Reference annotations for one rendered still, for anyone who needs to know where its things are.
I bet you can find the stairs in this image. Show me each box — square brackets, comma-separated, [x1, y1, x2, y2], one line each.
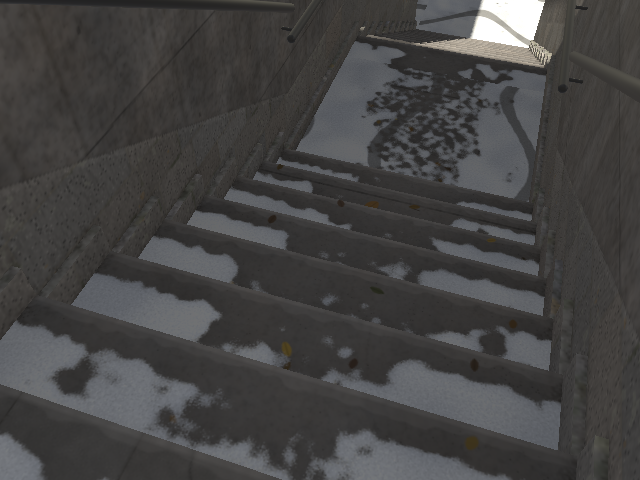
[0, 148, 577, 480]
[366, 29, 544, 68]

